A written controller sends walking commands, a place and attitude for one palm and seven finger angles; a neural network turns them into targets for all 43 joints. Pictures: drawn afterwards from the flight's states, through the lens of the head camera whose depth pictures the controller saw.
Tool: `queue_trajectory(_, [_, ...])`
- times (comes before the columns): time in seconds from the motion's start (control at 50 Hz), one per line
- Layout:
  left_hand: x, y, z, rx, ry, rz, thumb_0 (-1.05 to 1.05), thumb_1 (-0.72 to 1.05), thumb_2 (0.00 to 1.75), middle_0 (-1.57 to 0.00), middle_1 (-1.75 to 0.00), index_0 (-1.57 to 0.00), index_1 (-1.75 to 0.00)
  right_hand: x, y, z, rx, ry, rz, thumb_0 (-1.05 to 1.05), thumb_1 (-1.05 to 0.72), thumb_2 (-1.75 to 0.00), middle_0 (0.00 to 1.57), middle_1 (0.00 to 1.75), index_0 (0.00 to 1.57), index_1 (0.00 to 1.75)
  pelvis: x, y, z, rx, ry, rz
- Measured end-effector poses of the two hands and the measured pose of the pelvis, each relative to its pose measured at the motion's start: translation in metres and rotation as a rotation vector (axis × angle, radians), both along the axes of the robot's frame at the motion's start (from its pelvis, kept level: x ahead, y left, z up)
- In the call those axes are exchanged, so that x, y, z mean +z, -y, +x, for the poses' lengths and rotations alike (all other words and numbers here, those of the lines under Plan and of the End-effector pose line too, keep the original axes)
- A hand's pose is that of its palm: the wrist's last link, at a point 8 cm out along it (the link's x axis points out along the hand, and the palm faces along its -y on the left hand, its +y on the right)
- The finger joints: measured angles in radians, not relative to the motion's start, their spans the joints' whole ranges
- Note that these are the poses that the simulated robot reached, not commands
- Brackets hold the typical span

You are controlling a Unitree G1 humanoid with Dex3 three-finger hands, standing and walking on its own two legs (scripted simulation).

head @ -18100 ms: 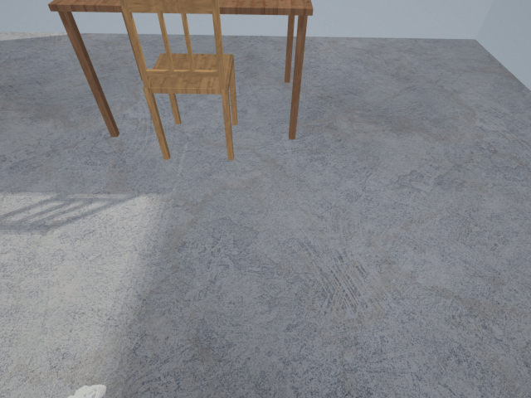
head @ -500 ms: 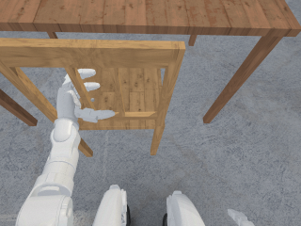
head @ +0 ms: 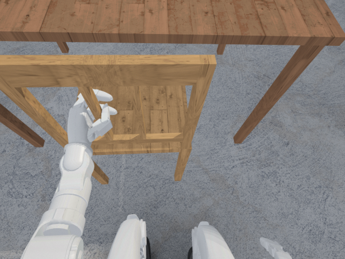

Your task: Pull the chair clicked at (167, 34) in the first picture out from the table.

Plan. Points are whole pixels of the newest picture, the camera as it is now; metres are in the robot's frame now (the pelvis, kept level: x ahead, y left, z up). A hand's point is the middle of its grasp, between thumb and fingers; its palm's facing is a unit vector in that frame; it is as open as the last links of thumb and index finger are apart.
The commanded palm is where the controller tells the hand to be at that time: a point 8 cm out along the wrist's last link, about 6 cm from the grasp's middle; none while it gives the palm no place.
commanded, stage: hook a spindle and tug to test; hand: left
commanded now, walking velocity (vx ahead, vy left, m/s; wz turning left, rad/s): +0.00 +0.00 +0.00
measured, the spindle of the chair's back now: (99, 115) +0.44 +0.17 +0.00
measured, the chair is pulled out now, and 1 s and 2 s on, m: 0.00 0.06 0.20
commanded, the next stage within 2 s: step backward, pulling the chair out in 0.46 s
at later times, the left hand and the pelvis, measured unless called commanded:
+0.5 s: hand (110, 135) +0.38 +0.14 +0.02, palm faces +0.02 -1.00 -0.02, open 4.9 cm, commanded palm +0.36 +0.19 +0.02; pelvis +0.01 +0.00 +0.00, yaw +0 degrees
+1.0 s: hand (109, 143) +0.36 +0.13 +0.04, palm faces +0.01 -0.99 -0.13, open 4.9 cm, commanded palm +0.33 +0.18 +0.04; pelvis +0.00 +0.01 +0.10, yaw -1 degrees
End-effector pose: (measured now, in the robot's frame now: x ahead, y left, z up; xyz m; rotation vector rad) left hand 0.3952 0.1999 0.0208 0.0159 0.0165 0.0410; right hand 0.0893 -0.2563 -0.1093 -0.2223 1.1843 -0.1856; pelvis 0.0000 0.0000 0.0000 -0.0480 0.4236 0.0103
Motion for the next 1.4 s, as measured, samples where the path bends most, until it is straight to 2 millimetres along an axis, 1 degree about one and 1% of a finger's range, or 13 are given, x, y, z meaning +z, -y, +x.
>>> queue_trajectory(0.26, [0.000,0.003,-0.012,-0.013,0.004,0.000,0.01,0.81,0.83,-0.47,-1.45,-0.46,-1.45,0.003,-0.001,0.018,0.019,0.040,0.003,0.01,-0.90,-0.90,0.20,0.30,0.20,0.30,0.001,0.001,0.004,0.000,0.005,0.004])
queue_trajectory(0.48, [0.000,0.009,-0.034,-0.019,0.000,0.000,0.01,0.80,0.82,-0.47,-1.45,-0.46,-1.45,0.007,-0.001,0.031,0.032,0.079,0.013,0.01,-0.90,-0.90,0.20,0.30,0.20,0.30,0.004,0.004,0.007,-0.003,0.018,0.011])
queue_trajectory(0.58, [0.000,0.009,-0.038,-0.018,0.015,0.004,0.00,0.80,0.84,-0.49,-1.45,-0.45,-1.45,0.005,0.001,0.036,0.050,0.090,0.005,0.01,-0.90,-0.90,0.20,0.30,0.20,0.30,0.001,0.006,0.004,0.005,0.021,0.010])
queue_trajectory(0.6, [0.002,0.008,-0.038,-0.013,-0.002,0.026,0.00,0.79,0.84,-0.49,-1.45,-0.45,-1.45,0.006,0.000,0.036,0.035,0.083,0.006,0.01,-0.90,-0.90,0.20,0.30,0.20,0.30,0.003,0.006,0.003,0.006,0.040,0.012])
queue_trajectory(0.64, [0.010,0.008,-0.038,-0.009,-0.092,0.099,0.01,0.76,0.83,-0.49,-1.44,-0.45,-1.45,0.017,-0.003,0.034,-0.004,0.072,0.009,0.01,-0.90,-0.90,0.20,0.30,0.20,0.30,0.017,0.006,0.002,0.009,0.102,0.014])
queue_trajectory(0.72, [0.023,0.009,-0.043,0.038,-0.304,0.106,0.02,0.77,0.83,-0.42,-1.31,-0.46,-1.45,0.052,-0.014,0.029,-0.051,0.064,0.026,0.01,-0.91,-0.90,0.20,0.30,0.20,0.30,0.056,0.004,0.010,0.001,0.168,0.025])
queue_trajectory(0.78, [0.029,0.011,-0.046,0.058,-0.407,0.093,0.03,0.78,0.82,-0.39,-1.23,-0.47,-1.45,0.074,-0.017,0.023,-0.058,0.053,0.017,0.01,-0.90,-0.90,0.20,0.30,0.20,0.30,0.078,0.002,0.017,-0.006,0.200,0.028])
queue_trajectory(0.86, [0.034,0.013,-0.046,0.041,-0.478,0.095,0.03,0.78,0.81,-0.37,-1.19,-0.48,-1.45,0.093,-0.009,0.015,-0.068,0.040,-0.025,0.01,-0.90,-0.90,0.20,0.30,0.20,0.30,0.094,-0.002,0.016,-0.008,0.244,0.022])
queue_trajectory(0.94, [0.035,0.014,-0.050,0.020,-0.498,0.097,0.04,0.78,0.81,-0.36,-1.18,-0.49,-1.45,0.105,0.001,0.003,-0.093,0.040,-0.071,0.01,-0.90,-0.90,0.20,0.30,0.20,0.30,0.101,-0.005,0.008,-0.014,0.279,0.016])
queue_trajectory(1.06, [0.035,0.015,-0.069,0.000,-0.492,0.105,0.03,0.78,0.81,-0.35,-1.19,-0.49,-1.45,0.110,0.008,-0.019,-0.120,0.049,-0.090,0.01,-0.90,-0.90,0.20,0.30,0.20,0.30,0.104,-0.007,-0.010,-0.030,0.318,0.013])
queue_trajectory(1.16, [0.035,0.018,-0.097,0.005,-0.485,0.110,0.02,0.77,0.81,-0.35,-1.20,-0.49,-1.45,0.103,0.003,-0.037,-0.114,0.049,-0.060,0.01,-0.90,-0.90,0.20,0.30,0.20,0.30,0.104,-0.002,-0.026,-0.032,0.346,0.015])
queue_trajectory(1.28, [0.035,0.020,-0.129,0.037,-0.486,0.110,0.02,0.76,0.83,-0.36,-1.20,-0.49,-1.45,0.092,-0.002,-0.052,-0.090,0.053,-0.023,0.01,-0.90,-0.90,0.20,0.30,0.20,0.30,0.103,0.005,-0.045,-0.020,0.374,0.015])
queue_trajectory(1.4, [0.035,0.020,-0.146,0.043,-0.492,0.115,0.02,0.75,0.84,-0.38,-1.18,-0.50,-1.45,0.091,0.001,-0.066,-0.078,0.068,-0.047,0.01,-0.90,-0.90,0.20,0.30,0.20,0.30,0.104,-0.001,-0.056,-0.006,0.393,0.018])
